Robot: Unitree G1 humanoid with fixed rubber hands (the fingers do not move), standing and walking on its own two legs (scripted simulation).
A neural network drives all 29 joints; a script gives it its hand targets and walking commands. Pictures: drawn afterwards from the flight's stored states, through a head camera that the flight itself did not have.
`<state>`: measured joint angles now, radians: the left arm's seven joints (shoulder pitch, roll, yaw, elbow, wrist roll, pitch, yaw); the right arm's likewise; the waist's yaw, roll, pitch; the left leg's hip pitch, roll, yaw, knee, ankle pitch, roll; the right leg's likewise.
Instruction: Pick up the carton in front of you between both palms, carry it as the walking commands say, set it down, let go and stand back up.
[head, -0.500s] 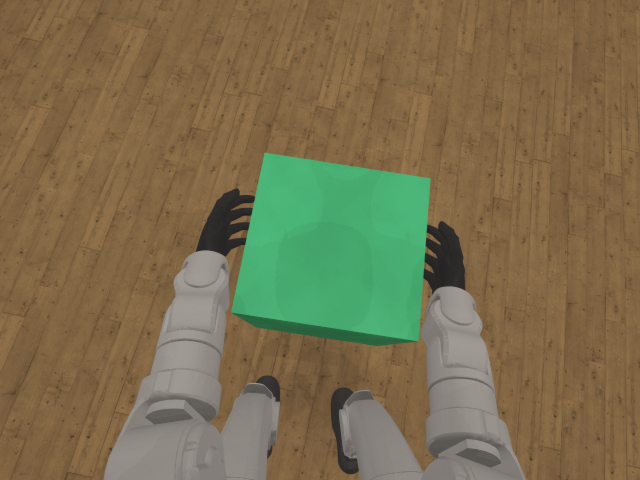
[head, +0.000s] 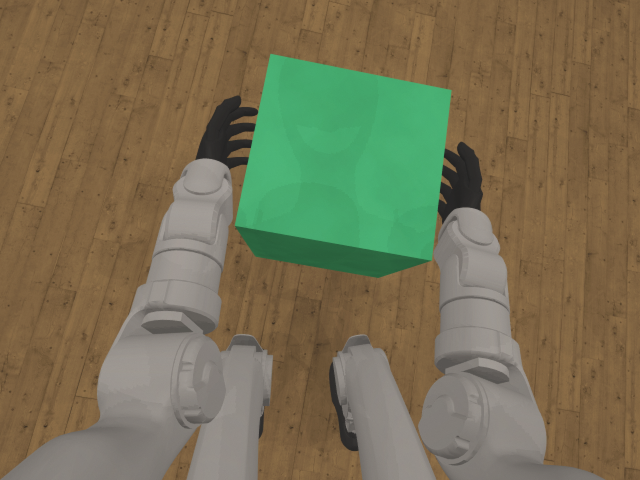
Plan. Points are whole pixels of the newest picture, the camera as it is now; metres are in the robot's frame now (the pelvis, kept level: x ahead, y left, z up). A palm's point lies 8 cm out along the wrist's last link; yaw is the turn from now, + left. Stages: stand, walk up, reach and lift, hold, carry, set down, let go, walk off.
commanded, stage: set down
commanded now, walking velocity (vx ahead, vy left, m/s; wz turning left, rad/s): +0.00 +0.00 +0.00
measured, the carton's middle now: (335, 188) +0.48 -0.05 -0.15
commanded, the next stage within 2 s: none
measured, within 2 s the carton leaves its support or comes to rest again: rests again in 1.88 s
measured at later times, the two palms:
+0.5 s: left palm (246, 173) +0.54 +0.08 -0.24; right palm (422, 222) +0.46 -0.20 -0.23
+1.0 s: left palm (266, 178) +0.58 +0.05 -0.36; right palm (407, 233) +0.47 -0.23 -0.37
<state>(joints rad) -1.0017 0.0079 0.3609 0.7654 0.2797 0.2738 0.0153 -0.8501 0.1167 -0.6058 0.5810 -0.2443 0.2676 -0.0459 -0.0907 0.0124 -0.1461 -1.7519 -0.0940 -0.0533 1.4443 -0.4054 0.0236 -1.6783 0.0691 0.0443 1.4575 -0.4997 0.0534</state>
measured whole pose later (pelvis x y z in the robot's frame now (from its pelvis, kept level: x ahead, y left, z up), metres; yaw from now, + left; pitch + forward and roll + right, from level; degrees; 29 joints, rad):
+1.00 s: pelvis -0.02 -0.01 -0.19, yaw -3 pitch +39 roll -4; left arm -1.66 0.34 0.09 1.10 0.08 0.27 0.00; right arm -1.31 -0.02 -0.54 0.67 -0.03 0.29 -0.17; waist -0.12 0.00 0.40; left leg -2.25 -0.07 -0.04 2.13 -0.55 0.02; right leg -2.16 0.13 0.00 2.14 -0.66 0.07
